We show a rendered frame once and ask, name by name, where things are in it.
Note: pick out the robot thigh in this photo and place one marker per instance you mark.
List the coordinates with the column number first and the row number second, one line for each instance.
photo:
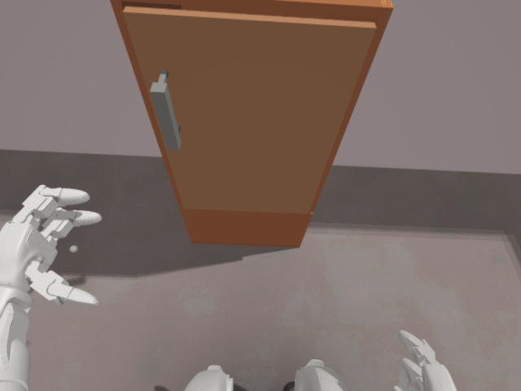
column 317, row 378
column 211, row 380

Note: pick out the left robot hand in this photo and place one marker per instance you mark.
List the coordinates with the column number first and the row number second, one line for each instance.
column 21, row 243

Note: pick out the left robot thigh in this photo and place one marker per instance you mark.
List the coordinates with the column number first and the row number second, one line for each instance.
column 211, row 380

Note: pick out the right robot hand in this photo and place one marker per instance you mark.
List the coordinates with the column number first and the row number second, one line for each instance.
column 433, row 376

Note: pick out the cupboard door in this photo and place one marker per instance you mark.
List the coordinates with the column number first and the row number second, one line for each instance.
column 259, row 98

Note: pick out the right robot thigh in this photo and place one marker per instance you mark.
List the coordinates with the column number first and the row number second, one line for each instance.
column 317, row 378

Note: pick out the left robot forearm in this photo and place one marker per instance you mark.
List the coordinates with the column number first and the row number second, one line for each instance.
column 15, row 303

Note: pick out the handle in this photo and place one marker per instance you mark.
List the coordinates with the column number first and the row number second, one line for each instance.
column 165, row 113

